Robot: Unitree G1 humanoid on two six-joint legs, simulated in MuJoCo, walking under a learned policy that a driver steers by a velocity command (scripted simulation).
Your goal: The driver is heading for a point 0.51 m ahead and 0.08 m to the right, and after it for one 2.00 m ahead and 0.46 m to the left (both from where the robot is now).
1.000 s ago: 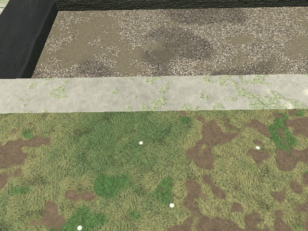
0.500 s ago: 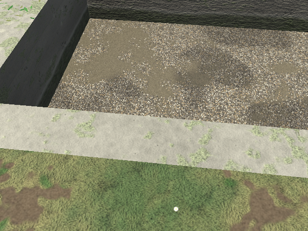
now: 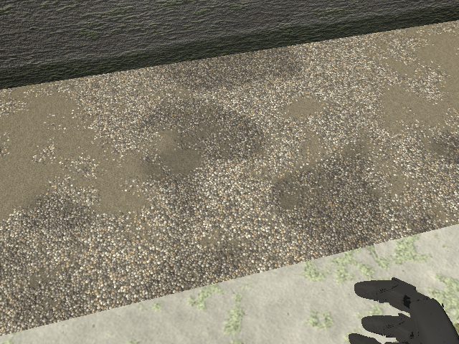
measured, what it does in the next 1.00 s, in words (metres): walks ahead: left foot, then right foot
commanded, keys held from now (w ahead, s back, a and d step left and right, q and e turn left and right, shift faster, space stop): w+e+shift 0.24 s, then e+shift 0.18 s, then q+shift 0.22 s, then w+q+shift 0.36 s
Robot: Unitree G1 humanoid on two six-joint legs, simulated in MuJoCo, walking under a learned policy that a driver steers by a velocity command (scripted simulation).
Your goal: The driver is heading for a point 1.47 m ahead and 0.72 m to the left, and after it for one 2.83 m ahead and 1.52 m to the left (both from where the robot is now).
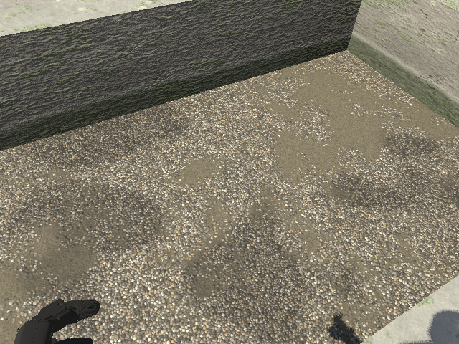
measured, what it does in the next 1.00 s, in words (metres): steps on the spot, turning left: right foot, then left foot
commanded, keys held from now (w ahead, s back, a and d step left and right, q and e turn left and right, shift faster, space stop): w+q+shift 0.74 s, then w+e+shift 0.26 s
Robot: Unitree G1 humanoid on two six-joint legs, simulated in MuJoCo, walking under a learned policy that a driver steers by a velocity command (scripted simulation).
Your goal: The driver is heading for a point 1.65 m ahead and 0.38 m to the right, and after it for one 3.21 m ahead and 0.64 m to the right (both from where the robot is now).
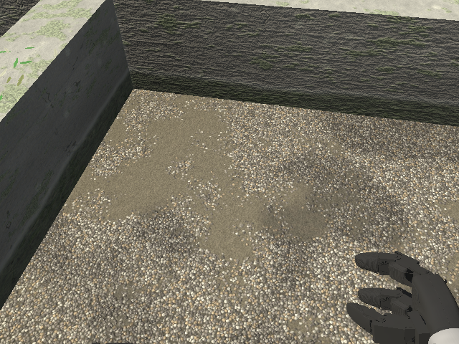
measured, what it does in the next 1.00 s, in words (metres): steps on the spot, turning right: left foot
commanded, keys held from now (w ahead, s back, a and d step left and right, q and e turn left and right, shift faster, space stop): w+e+shift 0.56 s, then w+shift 0.04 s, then w+q+shift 0.40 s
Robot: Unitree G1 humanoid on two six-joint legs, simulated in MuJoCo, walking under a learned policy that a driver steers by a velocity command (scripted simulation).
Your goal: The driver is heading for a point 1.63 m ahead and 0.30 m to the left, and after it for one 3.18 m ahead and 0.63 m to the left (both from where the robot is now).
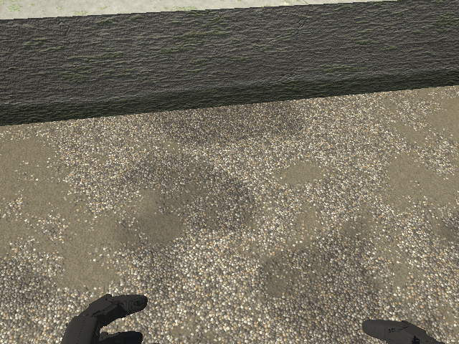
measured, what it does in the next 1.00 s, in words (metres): steps on the spot, turning left: left foot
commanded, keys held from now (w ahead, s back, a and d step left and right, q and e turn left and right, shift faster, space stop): w+q+shift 0.52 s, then w+shift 0.06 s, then w+e+shift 0.12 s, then e+shift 0.30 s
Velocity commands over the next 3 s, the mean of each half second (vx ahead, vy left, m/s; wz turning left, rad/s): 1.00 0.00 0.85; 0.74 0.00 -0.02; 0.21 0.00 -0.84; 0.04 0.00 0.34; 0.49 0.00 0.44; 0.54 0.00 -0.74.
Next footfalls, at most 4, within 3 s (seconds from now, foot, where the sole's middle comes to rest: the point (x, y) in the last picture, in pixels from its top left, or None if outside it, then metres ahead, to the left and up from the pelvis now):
0.68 left None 0.01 0.18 -0.75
1.12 right None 0.01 -0.04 -0.75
1.44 left None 0.08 0.15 -0.75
1.82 right None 0.04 -0.05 -0.75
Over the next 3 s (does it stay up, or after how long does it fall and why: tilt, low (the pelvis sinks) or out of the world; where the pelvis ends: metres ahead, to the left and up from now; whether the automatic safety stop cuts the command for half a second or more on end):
stays up -0.02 0.11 0.02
